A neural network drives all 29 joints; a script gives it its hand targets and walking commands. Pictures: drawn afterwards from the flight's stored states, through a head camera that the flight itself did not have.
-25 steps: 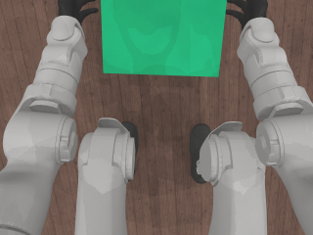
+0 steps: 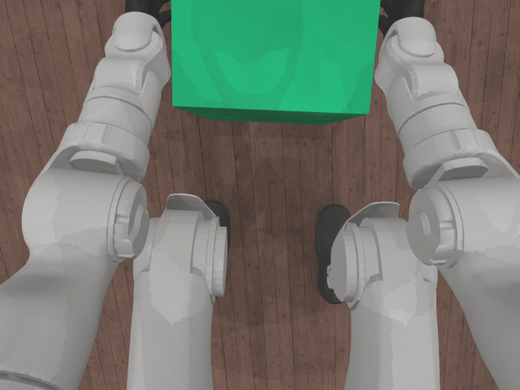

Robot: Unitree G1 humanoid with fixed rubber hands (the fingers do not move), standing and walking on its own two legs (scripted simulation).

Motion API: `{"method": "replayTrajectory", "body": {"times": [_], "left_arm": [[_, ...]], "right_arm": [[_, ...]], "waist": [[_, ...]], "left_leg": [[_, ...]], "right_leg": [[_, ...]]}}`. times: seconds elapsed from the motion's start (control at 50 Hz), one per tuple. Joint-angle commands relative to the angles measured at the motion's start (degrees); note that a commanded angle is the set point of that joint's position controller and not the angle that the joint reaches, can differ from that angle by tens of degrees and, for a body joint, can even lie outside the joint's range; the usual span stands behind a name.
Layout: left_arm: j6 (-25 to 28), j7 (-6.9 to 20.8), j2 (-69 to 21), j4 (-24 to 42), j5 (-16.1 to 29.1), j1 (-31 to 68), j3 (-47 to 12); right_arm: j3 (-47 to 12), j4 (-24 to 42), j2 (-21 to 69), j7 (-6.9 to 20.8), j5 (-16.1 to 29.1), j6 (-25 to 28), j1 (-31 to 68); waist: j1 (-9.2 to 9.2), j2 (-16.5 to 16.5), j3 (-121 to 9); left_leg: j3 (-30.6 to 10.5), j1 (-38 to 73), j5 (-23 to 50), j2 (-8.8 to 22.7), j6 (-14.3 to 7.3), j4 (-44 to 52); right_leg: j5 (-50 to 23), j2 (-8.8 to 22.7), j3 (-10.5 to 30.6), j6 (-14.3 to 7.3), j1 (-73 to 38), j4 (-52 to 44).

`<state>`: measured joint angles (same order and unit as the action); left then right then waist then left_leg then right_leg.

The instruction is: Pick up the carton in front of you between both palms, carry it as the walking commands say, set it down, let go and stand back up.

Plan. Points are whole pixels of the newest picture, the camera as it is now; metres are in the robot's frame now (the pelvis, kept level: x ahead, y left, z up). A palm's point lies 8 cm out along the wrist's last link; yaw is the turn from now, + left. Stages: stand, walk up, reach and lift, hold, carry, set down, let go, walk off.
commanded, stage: reach and lift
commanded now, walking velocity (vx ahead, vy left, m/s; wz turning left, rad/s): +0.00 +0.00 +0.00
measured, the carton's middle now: (270, 44) +0.52 +0.03 -0.24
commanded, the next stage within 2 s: none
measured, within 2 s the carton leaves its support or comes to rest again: neither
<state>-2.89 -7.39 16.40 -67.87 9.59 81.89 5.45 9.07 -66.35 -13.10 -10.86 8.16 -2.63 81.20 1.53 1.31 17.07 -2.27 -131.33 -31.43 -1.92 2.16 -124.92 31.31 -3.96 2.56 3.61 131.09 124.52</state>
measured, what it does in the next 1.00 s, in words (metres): rises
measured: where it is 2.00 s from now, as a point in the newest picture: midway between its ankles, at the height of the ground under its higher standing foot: (271, 268)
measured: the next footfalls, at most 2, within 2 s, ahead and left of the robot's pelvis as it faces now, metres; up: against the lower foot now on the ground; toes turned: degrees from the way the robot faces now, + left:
none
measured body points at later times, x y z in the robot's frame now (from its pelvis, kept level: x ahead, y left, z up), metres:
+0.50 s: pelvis +0.00 +0.00 +0.08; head +0.26 +0.01 +0.45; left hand +0.50 +0.18 +0.01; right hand +0.51 -0.13 +0.01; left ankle +0.12 +0.13 -0.33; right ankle +0.12 -0.13 -0.33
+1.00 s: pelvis +0.04 +0.00 +0.21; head +0.23 +0.01 +0.62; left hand +0.47 +0.17 +0.16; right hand +0.48 -0.13 +0.16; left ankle +0.11 +0.13 -0.33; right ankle +0.12 -0.13 -0.33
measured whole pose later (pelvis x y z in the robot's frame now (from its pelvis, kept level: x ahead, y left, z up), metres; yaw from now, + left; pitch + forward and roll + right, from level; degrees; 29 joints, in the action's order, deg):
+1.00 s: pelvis +0.04 +0.00 +0.21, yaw +1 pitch +37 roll +0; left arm -18.7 -2.1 -1.9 -36.5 -9.0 42.5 21.5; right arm 22.8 -36.3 4.2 -5.2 -8.4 -17.8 42.5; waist 0.8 1.2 -13.8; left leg -5.9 -93.9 -28.6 -5.6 3.1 -85.9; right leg 29.2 -6.8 6.2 3.0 93.6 86.2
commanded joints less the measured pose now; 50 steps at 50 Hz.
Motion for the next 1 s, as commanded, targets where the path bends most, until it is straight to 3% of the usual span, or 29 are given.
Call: {"method": "replayTrajectory", "body": {"times": [0.0, 0.1, 0.2, 0.34, 0.52, 0.74, 0.86, 0.98], "left_arm": [[-0.44, 14.37, -52.39, 16.87, 1.03, 30.08, -13.02], [-3.01, 14.00, -60.10, 28.76, 3.35, 29.47, -18.03], [-7.94, 14.75, -66.25, 35.48, 0.31, 23.35, -19.55], [-13.81, 17.28, -70.37, 25.27, -8.50, 16.19, -10.73], [-14.64, 18.68, -71.62, 21.78, -14.74, 13.50, -4.02], [-15.50, 19.35, -77.10, 28.46, -11.75, 5.46, -12.39], [-15.66, 19.04, -78.49, 30.63, -10.37, -0.53, -16.16], [-15.28, 18.83, -79.19, 30.35, -10.76, -7.28, -16.68]], "right_arm": [[-15.04, 15.22, 54.11, 15.28, 0.79, -0.77, 30.30], [-20.36, 24.49, 63.05, 14.66, 3.87, -3.32, 28.75], [-21.98, 31.62, 67.15, 15.01, 1.02, -7.55, 24.46], [-13.21, 23.19, 69.86, 17.16, -8.00, -13.00, 18.32], [-6.74, 18.80, 71.91, 18.89, -13.73, -14.24, 14.66], [-15.54, 25.52, 77.09, 19.98, -10.45, -15.22, 6.13], [-19.75, 27.70, 78.77, 19.94, -8.77, -15.51, 0.20], [-20.20, 27.31, 79.11, 19.89, -9.46, -15.27, -6.81]], "waist": [[1.75, 0.62, -70.80], [2.54, -0.27, -90.39], [1.77, -1.65, -95.77], [0.05, -1.73, -74.71], [0.58, -0.68, -75.94], [0.33, -1.10, -83.79], [0.29, -0.88, -80.97], [0.00, -0.79, -74.92]], "left_leg": [[6.56, 33.08, 20.12, -5.08, -0.98, 8.46], [7.90, 43.83, 27.48, -5.89, -0.40, 8.49], [8.35, 46.45, 22.66, -6.88, 0.08, 12.72], [7.57, 36.84, 4.78, -7.29, -0.55, 23.05], [7.27, 42.37, 5.35, -7.59, -0.99, 31.85], [6.31, 56.49, 13.58, -7.84, -0.26, 39.93], [5.31, 62.59, 14.45, -7.90, -0.18, 45.11], [3.81, 68.96, 15.02, -7.68, -0.46, 51.49]], "right_leg": [[-18.70, -4.99, -7.18, -1.59, -31.92, -6.85], [-25.22, -5.96, -8.22, -1.23, -40.62, -6.86], [-19.05, -6.88, -8.87, -1.33, -40.83, -11.47], [-3.49, -6.78, -8.51, -2.29, -33.10, -21.34], [-3.84, -7.23, -7.39, -2.20, -39.41, -30.80], [-11.37, -7.07, -6.17, -1.43, -52.29, -39.27], [-12.33, -6.88, -5.14, -1.07, -58.74, -44.68], [-12.89, -6.49, -3.69, -1.18, -65.05, -51.34]]}}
